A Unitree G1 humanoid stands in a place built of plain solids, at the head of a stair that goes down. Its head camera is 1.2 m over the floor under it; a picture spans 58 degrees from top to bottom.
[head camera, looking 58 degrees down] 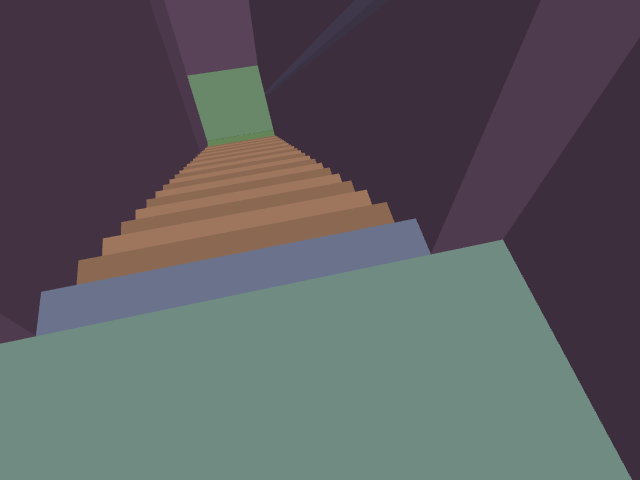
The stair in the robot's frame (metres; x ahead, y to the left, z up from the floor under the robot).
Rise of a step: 0.20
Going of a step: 0.23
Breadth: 1.20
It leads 13 degrees to the left of straight ahead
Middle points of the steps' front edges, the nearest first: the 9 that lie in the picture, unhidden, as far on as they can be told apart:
0.70 0.26 0.00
0.92 0.31 -0.20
1.15 0.37 -0.40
1.37 0.42 -0.60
1.59 0.47 -0.80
1.82 0.52 -1.00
2.04 0.57 -1.20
2.26 0.62 -1.40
2.48 0.68 -1.60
